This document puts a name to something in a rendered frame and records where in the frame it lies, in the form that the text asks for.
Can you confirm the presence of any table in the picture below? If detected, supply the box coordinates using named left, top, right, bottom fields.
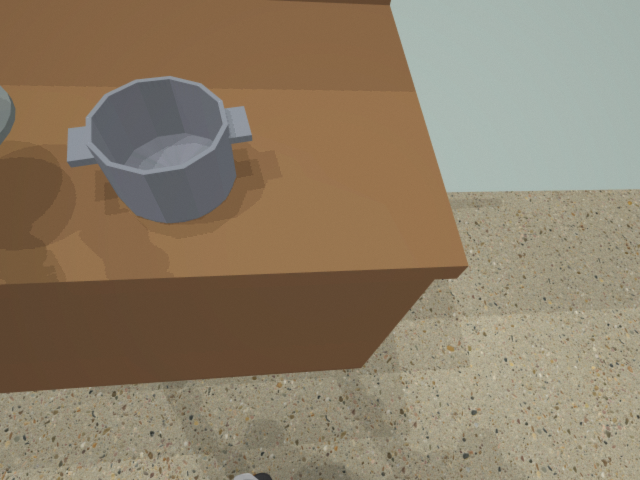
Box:
left=0, top=0, right=469, bottom=393

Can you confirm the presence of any pot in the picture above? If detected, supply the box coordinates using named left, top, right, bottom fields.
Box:
left=67, top=76, right=252, bottom=223

